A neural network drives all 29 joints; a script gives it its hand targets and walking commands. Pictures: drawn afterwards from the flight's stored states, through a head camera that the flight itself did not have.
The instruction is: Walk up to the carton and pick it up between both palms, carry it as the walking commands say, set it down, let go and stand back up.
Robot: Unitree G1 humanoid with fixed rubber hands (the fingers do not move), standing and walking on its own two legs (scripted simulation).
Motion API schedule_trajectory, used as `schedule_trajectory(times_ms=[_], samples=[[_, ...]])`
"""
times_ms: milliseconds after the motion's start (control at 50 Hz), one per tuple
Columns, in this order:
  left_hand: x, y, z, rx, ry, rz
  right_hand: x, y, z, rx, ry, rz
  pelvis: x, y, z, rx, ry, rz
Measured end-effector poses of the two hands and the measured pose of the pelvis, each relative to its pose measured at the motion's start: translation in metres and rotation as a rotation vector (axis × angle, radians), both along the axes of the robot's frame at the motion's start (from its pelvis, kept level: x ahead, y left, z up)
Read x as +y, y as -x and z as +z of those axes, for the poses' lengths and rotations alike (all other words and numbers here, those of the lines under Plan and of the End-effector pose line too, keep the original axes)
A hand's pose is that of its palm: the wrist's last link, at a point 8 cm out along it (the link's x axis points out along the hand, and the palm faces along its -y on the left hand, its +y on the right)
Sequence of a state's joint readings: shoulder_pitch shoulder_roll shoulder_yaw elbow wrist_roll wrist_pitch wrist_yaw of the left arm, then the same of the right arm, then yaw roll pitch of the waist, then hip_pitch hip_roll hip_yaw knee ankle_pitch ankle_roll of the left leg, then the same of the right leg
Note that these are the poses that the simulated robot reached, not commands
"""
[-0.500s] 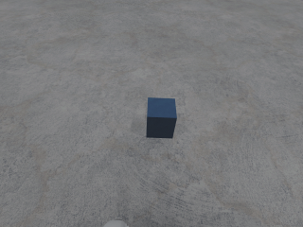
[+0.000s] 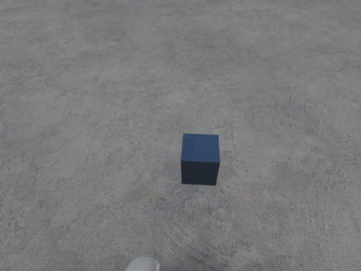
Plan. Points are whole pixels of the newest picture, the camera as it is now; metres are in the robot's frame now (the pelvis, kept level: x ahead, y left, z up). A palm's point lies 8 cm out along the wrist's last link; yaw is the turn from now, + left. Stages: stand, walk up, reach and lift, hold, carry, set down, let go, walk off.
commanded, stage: walk up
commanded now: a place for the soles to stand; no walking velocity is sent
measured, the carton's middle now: (199, 159) +0.83 -0.05 -0.61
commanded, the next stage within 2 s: none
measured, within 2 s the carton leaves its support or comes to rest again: neither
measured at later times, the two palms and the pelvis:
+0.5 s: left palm (69, 217) +0.26 +0.31 -0.09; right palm (327, 254) +0.21 -0.33 -0.10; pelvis +0.16 +0.00 +0.00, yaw +0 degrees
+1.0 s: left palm (90, 170) +0.41 +0.32 -0.10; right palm (308, 199) +0.35 -0.33 -0.11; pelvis +0.31 +0.00 -0.01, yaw +0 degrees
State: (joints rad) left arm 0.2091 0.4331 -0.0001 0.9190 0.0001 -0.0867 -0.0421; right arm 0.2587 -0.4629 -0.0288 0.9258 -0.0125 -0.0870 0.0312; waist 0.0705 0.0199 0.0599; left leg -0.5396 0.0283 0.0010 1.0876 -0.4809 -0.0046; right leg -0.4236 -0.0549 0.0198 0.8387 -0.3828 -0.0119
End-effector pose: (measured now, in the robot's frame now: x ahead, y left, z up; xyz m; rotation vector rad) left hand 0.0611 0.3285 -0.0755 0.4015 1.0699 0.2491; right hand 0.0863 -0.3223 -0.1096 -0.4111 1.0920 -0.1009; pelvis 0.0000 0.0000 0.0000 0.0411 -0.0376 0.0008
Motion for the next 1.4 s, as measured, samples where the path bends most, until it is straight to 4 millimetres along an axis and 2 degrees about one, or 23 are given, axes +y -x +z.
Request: schedule_trajectory(times_ms=[100, 140, 180, 240, 320, 400, 460, 520, 620, 700, 740, 800, 940, 1000, 1080, 1180, 1280, 1400], samples=[[0.021, -0.023, -0.006, 0.027, 0.001, 0.022, 0.014, -0.039, 0.006, -0.018, 0.010, 0.008, 0.015, -0.034, -0.001, -0.015, 0.017, 0.000], [0.031, -0.043, -0.014, 0.036, 0.006, 0.011, 0.019, -0.051, 0.006, -0.033, 0.027, -0.005, 0.024, -0.050, -0.006, -0.022, 0.030, -0.003], [0.035, -0.066, -0.022, 0.046, 0.012, -0.021, 0.020, -0.053, 0.005, -0.040, 0.045, -0.037, 0.029, -0.062, -0.012, -0.018, 0.033, -0.007], [0.030, -0.104, -0.026, 0.052, 0.025, -0.082, 0.020, -0.052, 0.012, -0.025, 0.050, -0.096, 0.027, -0.081, -0.008, -0.002, 0.025, -0.003], [0.016, -0.150, -0.026, 0.038, 0.031, -0.144, 0.008, -0.057, 0.016, -0.002, 0.065, -0.143, 0.020, -0.105, -0.007, 0.013, 0.014, -0.002], [-0.003, -0.186, -0.023, 0.002, 0.028, -0.168, -0.007, -0.077, 0.009, 0.019, 0.056, -0.158, 0.006, -0.132, -0.010, 0.012, -0.001, -0.005], [-0.013, -0.198, -0.019, -0.018, 0.035, -0.142, -0.010, -0.105, 0.005, 0.027, 0.044, -0.135, -0.001, -0.151, -0.008, 0.009, 0.002, -0.008], [-0.013, -0.202, -0.013, -0.011, 0.037, -0.094, -0.008, -0.136, 0.005, 0.031, 0.035, -0.092, 0.000, -0.170, -0.003, 0.016, 0.002, -0.007], [0.004, -0.213, -0.010, 0.000, 0.027, -0.032, 0.004, -0.188, 0.005, 0.022, 0.032, -0.037, 0.008, -0.203, -0.002, 0.011, 0.007, -0.003], [0.022, -0.235, -0.020, 0.018, 0.032, -0.012, 0.017, -0.225, 0.008, -0.017, 0.048, -0.020, 0.022, -0.232, -0.007, -0.003, 0.025, -0.004], [0.028, -0.254, -0.029, 0.026, 0.034, -0.027, 0.020, -0.234, 0.005, -0.037, 0.064, -0.033, 0.029, -0.245, -0.014, -0.007, 0.030, -0.009], [0.026, -0.281, -0.033, 0.042, 0.042, -0.063, 0.022, -0.238, 0.010, -0.032, 0.064, -0.077, 0.027, -0.262, -0.012, 0.000, 0.022, -0.003], [0.001, -0.341, -0.031, 0.024, 0.040, -0.138, -0.001, -0.251, 0.010, -0.006, 0.075, -0.139, 0.009, -0.296, -0.012, 0.017, 0.001, -0.007], [-0.013, -0.353, -0.029, 0.014, 0.035, -0.128, -0.010, -0.266, 0.001, 0.011, 0.064, -0.143, -0.003, -0.310, -0.014, 0.015, -0.005, -0.007], [-0.025, -0.359, -0.023, 0.017, 0.047, -0.095, -0.011, -0.286, -0.003, 0.024, 0.050, -0.128, -0.007, -0.325, -0.009, 0.022, -0.010, -0.005], [-0.025, -0.369, -0.025, 0.022, 0.058, -0.075, -0.007, -0.305, -0.006, 0.019, 0.046, -0.116, -0.003, -0.339, -0.010, 0.019, 0.005, -0.012], [-0.026, -0.378, -0.029, 0.036, 0.062, -0.074, -0.003, -0.311, -0.005, 0.026, 0.044, -0.125, -0.003, -0.349, -0.010, 0.029, 0.008, -0.013], [-0.025, -0.379, -0.029, 0.046, 0.059, -0.066, -0.003, -0.320, -0.004, 0.022, 0.048, -0.121, -0.004, -0.353, -0.009, 0.032, 0.004, -0.010]])
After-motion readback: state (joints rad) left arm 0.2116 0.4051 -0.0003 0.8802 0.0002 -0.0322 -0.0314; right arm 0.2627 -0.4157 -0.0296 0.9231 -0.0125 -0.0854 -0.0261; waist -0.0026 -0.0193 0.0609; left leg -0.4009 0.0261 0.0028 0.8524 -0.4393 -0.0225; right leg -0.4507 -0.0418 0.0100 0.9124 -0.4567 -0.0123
